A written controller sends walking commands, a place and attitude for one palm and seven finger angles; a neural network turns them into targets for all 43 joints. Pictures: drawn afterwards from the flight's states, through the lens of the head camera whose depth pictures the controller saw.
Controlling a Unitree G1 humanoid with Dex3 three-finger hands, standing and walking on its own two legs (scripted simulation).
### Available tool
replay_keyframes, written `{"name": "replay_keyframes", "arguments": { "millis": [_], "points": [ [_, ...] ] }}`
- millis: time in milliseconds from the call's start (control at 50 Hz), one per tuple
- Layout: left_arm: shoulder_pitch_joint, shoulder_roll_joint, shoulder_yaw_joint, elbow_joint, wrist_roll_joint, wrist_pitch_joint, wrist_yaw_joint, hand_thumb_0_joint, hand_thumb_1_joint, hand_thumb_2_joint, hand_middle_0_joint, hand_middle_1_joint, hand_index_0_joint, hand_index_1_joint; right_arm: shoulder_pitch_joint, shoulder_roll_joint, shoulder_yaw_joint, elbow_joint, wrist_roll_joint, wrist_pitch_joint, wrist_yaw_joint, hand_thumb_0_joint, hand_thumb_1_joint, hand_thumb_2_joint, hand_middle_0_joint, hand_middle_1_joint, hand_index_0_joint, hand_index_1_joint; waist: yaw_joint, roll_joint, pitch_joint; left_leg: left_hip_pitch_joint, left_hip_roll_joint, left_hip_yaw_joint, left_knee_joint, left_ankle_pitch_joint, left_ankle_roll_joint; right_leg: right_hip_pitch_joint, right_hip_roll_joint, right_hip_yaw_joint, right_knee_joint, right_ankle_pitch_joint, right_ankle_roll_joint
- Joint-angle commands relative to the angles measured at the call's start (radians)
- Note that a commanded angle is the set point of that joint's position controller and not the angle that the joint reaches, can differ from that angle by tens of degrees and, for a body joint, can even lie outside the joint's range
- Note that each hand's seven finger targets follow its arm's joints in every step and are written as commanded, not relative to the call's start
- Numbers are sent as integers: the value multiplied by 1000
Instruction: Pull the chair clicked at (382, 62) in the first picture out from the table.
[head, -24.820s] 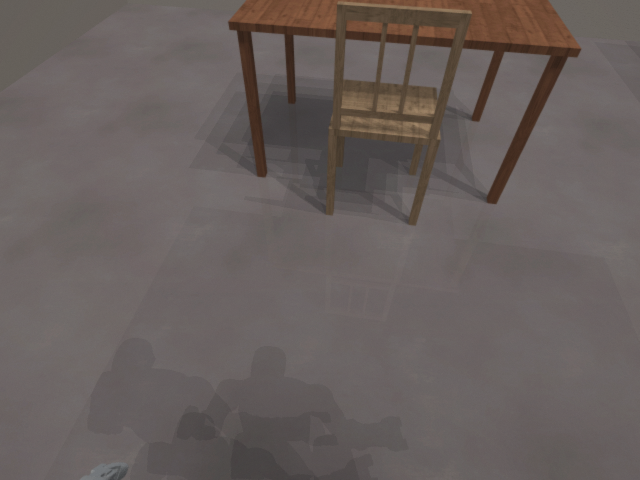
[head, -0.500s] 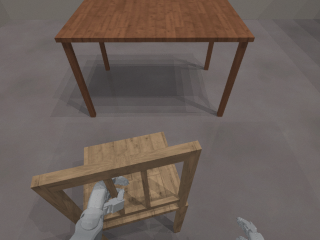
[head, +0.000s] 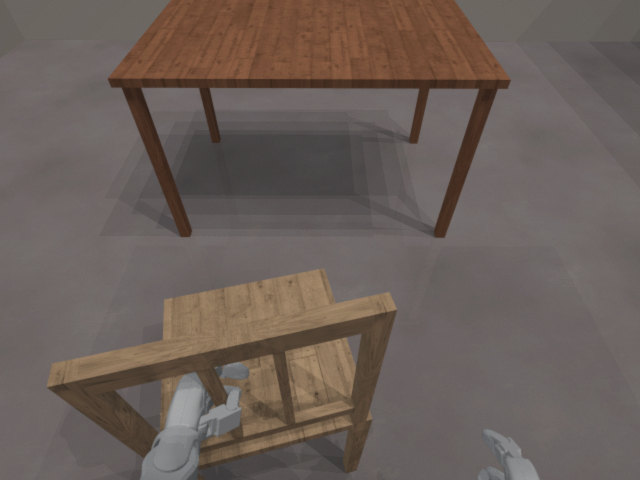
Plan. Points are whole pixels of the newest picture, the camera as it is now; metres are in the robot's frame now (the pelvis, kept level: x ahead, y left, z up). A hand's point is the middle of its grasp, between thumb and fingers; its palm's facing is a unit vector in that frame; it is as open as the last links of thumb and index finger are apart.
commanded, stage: open the thumb and straighten the fingers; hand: left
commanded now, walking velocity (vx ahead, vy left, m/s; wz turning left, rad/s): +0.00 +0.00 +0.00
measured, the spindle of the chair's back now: (223, 403) +0.25 +0.16 -0.10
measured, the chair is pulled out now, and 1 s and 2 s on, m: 0.74 0.74 0.74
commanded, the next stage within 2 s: draw the fingers out of the gap in 0.74 s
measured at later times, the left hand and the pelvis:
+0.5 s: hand (231, 401) +0.24 +0.14 -0.06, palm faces +0.01 -0.99 -0.15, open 14.2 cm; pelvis +0.02 +0.00 -0.03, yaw +1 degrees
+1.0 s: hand (224, 411) +0.22 +0.14 -0.06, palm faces +0.03 -0.99 -0.16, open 17.4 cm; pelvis +0.03 +0.00 -0.04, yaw +1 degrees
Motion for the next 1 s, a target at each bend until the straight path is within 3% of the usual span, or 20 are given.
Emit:
{"name": "replay_keyframes", "arguments": {
  "millis": [0,20,60,100,180,200,220,260,320,380,440,500,580,600,620,720,760,820,920,980],
  "points": [
    [-59,21,-26,-145,-27,-10,-18,0,779,842,-500,-1450,-500,-1450,-79,-132,-56,-148,39,-56,24,0,-900,-900,200,300,200,300,-44,-78,-136,-58,23,19,-25,50,46,-23,-37,-26,-8,29,-31],
    [-121,68,18,-235,-37,-14,-31,0,658,783,-500,-1450,-500,-1450,-88,-137,-58,-167,40,-69,39,0,-900,-900,200,300,200,300,-25,-109,-140,-118,17,18,-3,6,49,-40,-29,-27,15,5,-30],
    [-96,122,45,-313,-36,-19,-44,0,417,667,-500,-1450,-500,-1450,-92,-134,-66,-185,40,-97,49,0,-900,-900,200,300,200,300,-19,-48,-160,-159,3,25,35,-62,53,-68,-28,-17,45,-60,-33],
    [-88,87,16,-384,-32,-11,-51,0,175,550,-500,-1450,-500,-1450,-102,-125,-60,-216,34,-128,52,0,-900,-900,200,300,200,300,-15,6,-185,-182,-7,28,70,-76,54,-108,-23,-17,77,-80,-33],
    [-32,120,68,-420,-40,35,-46,0,-308,317,-500,-1450,-500,-1450,-84,-134,-66,-231,28,-166,44,0,-900,-900,200,300,200,300,-8,-28,-225,-229,-10,24,135,-55,56,-149,-16,-18,132,-62,-27],
    [-23,115,66,-430,-39,45,-47,0,-429,258,-475,-1378,-475,-1378,-84,-136,-64,-235,27,-173,40,0,-900,-900,200,300,200,300,-10,-25,-227,-242,-11,26,149,-54,55,-163,-15,-19,149,-61,-27],
    [-64,150,95,-476,-37,51,-45,0,-550,200,-450,-1305,-450,-1305,-78,-138,-65,-239,26,-181,36,0,-900,-900,200,300,200,300,-12,-15,-251,-239,-13,25,160,-44,56,-166,-15,-16,159,-49,-26],
    [1,146,98,-491,-40,76,-41,0,-550,200,-400,-1160,-400,-1160,-71,-137,-66,-241,24,-194,29,0,-900,-900,200,300,200,300,-6,-3,-259,-244,-12,25,180,-22,54,-173,-13,-21,183,-30,-29],
    [20,87,45,-538,-39,108,-48,0,-550,200,-325,-942,-325,-942,-57,-136,-63,-257,21,-212,25,0,-900,-900,200,300,200,300,-21,-35,-276,-253,-14,23,215,15,54,-201,-11,-33,216,17,-22],
    [46,110,66,-578,-41,134,-51,0,-550,200,-250,-725,-250,-725,-39,-143,-66,-262,18,-222,19,0,-900,-900,200,300,200,300,-19,-44,-294,-261,-17,20,243,48,54,-205,-11,-37,242,59,-22],
    [91,91,49,-635,-33,150,-50,0,-550,200,-175,-508,-175,-508,-26,-139,-66,-279,13,-228,17,0,-900,-900,200,300,200,300,-19,-57,-320,-267,-20,17,271,89,53,-213,-10,-43,275,101,-21],
    [84,138,93,-657,-22,165,-42,0,-550,200,-100,-290,-100,-290,-13,-142,-67,-275,10,-220,11,0,-900,-900,200,300,200,300,-23,-57,-314,-274,-22,17,294,115,54,-225,-11,-42,291,139,-22],
    [103,115,68,-688,-15,183,-44,0,-550,200,0,0,0,0,-7,-137,-65,-289,9,-216,5,0,-900,-900,200,300,200,300,-24,-46,-315,-275,-25,15,313,129,56,-236,-11,-46,305,146,-22],
    [123,93,47,-688,-17,190,-50,0,-550,200,0,0,0,0,-10,-134,-63,-293,7,-215,5,0,-900,-900,200,300,200,300,-24,-46,-321,-275,-26,17,318,127,56,-233,-12,-46,308,153,-20],
    [113,109,57,-706,-18,192,-51,0,-550,200,0,0,0,0,-8,-135,-63,-295,8,-214,4,0,-900,-900,200,300,200,300,-27,-28,-318,-277,-26,16,323,129,56,-239,-14,-44,309,156,-20],
    [145,132,85,-701,-24,210,-62,0,-550,200,0,0,0,0,-6,-135,-64,-300,6,-203,-1,0,-900,-900,200,300,200,300,-21,-60,-327,-299,-29,14,334,122,57,-227,-12,-43,314,161,-19],
    [179,129,82,-725,-25,212,-63,0,-550,200,0,0,0,0,-10,-131,-65,-305,8,-202,-1,0,-900,-900,200,300,200,300,-14,-18,-331,-293,-29,12,334,149,56,-222,-13,-48,320,174,-26],
    [155,141,87,-746,-23,213,-56,0,-550,200,0,0,0,0,-3,-133,-63,-306,6,-196,-1,0,-900,-900,200,300,200,300,-27,-34,-319,-303,-30,9,338,131,56,-235,-11,-47,320,161,-21],
    [337,99,54,-796,-24,221,-57,0,-550,200,0,0,0,0,-21,-114,-69,-328,9,-196,3,0,-900,-900,200,300,200,300,-7,-31,-322,-309,-30,9,335,142,55,-221,-12,-55,325,163,-24],
    [407,118,71,-826,-19,221,-53,0,-550,200,0,0,0,0,-31,-111,-76,-330,11,-188,0,0,-900,-900,200,300,200,300,-6,-39,-288,-331,-30,7,335,113,54,-239,-9,-55,324,134,-26]
  ]
}}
